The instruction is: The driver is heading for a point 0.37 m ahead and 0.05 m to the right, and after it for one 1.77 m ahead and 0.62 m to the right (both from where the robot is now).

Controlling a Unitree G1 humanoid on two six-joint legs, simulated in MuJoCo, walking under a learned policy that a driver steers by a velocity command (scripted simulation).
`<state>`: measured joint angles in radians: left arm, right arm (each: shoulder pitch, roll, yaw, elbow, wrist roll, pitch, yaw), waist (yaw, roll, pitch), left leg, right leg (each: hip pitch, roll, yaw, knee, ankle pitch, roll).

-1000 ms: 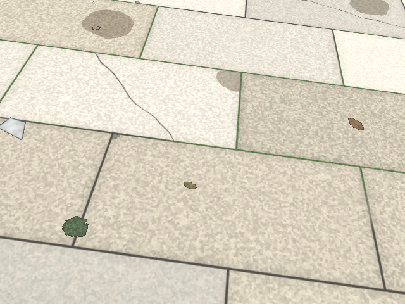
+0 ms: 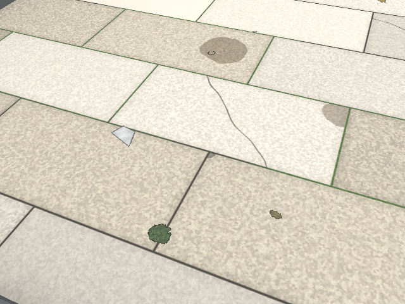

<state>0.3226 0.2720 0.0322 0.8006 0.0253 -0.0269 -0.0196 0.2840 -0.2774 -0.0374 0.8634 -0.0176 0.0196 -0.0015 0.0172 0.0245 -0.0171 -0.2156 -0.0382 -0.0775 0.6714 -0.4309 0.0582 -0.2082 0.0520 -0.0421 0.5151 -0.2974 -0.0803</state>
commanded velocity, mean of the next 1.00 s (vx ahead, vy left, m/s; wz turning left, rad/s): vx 0.46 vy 0.00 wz -0.25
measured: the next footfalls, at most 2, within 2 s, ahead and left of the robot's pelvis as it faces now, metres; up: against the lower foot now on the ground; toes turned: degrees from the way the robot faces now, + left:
left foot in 0.38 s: +0.27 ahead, +0.14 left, +0.00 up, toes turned +2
right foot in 0.90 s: +0.61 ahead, -0.05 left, -0.14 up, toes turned -19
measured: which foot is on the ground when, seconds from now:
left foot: up 0.00-0.36, down 0.38-0.92, up 0.94-1.00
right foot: down 0.00-0.38, up 0.40-0.88, down 0.90-1.00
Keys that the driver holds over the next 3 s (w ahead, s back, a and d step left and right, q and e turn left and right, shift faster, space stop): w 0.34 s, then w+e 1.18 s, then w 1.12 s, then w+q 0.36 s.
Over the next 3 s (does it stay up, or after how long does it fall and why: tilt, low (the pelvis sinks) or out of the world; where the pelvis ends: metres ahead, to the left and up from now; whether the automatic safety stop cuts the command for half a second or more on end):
stays up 1.37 -0.57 -0.14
